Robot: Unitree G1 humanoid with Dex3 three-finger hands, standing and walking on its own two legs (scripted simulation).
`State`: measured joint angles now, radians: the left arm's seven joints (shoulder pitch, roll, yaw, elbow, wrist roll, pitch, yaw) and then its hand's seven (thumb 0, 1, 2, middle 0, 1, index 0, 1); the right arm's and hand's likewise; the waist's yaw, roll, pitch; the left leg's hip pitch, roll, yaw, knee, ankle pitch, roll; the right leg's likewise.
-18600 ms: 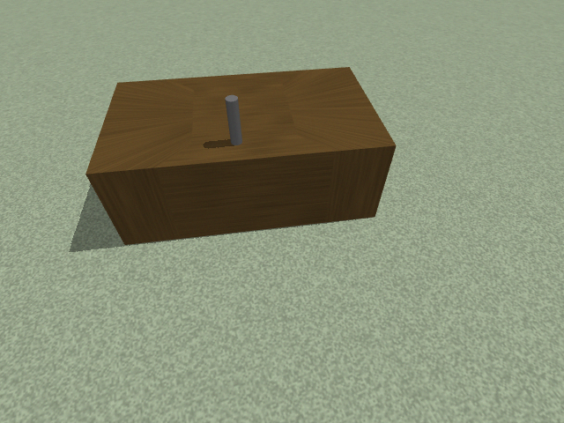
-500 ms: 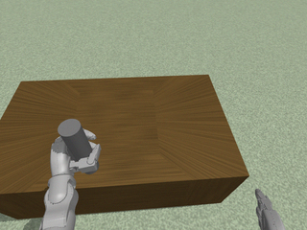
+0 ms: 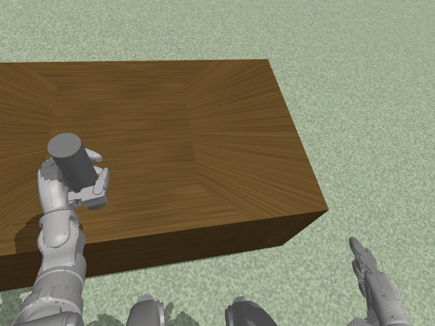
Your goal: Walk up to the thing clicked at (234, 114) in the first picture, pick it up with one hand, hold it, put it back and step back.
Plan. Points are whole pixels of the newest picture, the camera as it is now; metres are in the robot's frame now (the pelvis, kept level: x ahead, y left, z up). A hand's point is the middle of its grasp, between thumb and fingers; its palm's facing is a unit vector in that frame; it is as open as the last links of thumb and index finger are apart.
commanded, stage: crouch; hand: left
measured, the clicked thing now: (82, 176) +0.41 +0.21 +0.00
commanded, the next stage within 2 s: lower in 0.66 s
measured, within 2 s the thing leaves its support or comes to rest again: rests again in 1.82 s
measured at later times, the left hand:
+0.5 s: hand (95, 173) +0.45 +0.20 -0.06, palm faces +0.20 -0.98 -0.01, open 6.0 cm
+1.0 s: hand (99, 176) +0.46 +0.21 -0.10, palm faces +0.22 -0.98 -0.03, open 6.0 cm
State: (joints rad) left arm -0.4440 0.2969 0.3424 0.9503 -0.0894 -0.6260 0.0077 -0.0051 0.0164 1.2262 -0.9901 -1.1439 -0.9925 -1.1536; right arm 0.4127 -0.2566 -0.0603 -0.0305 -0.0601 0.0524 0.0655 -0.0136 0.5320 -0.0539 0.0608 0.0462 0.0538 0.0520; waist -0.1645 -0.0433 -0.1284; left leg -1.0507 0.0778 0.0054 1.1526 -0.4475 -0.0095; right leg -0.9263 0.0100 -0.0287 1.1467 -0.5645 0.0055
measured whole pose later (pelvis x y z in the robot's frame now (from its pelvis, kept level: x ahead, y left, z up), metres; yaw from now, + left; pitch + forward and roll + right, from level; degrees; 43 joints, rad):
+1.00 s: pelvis -0.01 +0.01 -0.06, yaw -2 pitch +29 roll -5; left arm -0.64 0.49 0.48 1.17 -0.02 -0.67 0.01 -0.01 0.02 1.22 -0.99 -1.14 -0.99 -1.15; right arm 0.41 -0.28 -0.06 -0.21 -0.07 0.03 0.09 -0.01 0.51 -0.06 0.06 0.05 0.06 0.05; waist -0.30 -0.02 -0.17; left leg -1.42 0.09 -0.04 1.43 -0.52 0.00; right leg -1.27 0.03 -0.06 1.40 -0.64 0.01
